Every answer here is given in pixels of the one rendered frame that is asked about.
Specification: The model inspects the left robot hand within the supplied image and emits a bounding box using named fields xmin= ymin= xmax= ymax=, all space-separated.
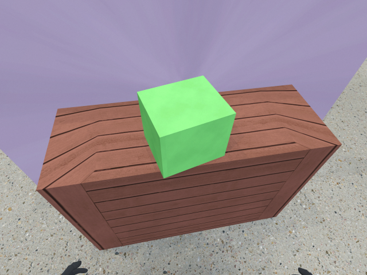
xmin=61 ymin=261 xmax=88 ymax=275

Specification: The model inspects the pedestal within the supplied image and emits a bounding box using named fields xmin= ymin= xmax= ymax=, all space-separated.
xmin=36 ymin=84 xmax=342 ymax=250

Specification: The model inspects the carton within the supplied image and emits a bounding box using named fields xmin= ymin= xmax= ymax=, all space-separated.
xmin=137 ymin=76 xmax=236 ymax=178

